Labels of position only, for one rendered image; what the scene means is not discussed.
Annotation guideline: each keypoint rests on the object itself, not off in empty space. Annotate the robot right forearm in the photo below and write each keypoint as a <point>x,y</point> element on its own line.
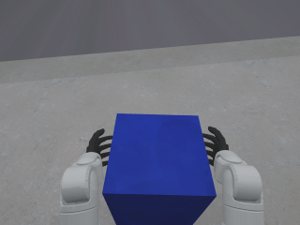
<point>242,190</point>

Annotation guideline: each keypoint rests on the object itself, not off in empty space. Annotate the carton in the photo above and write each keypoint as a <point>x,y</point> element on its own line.
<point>158,172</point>

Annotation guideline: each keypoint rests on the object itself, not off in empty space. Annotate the robot right hand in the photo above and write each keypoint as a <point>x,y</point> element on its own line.
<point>219,143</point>

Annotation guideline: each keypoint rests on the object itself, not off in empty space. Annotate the robot left hand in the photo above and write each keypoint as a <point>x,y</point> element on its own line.
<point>94,145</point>

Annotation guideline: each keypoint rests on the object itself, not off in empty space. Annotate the robot left forearm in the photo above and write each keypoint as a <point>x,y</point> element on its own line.
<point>79,197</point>

